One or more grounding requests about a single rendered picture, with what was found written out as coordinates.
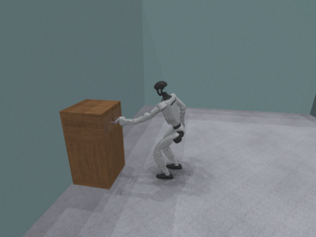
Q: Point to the left robot hand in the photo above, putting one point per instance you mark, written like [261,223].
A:
[122,121]

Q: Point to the robot right forearm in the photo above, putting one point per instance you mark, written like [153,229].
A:
[182,116]

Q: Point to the right robot upper arm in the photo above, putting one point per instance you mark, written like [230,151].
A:
[179,103]

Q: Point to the cabinet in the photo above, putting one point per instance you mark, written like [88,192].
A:
[95,160]

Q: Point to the left robot upper arm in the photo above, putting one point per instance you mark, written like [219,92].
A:
[159,108]

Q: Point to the handle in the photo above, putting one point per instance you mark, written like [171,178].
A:
[115,122]

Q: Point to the robot left forearm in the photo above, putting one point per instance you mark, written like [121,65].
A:
[135,121]

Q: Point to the left robot thigh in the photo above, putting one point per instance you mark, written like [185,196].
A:
[167,141]

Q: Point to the robot left foot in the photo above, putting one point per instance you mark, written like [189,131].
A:
[163,176]

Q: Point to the drawer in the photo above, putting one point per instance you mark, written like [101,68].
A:
[108,125]

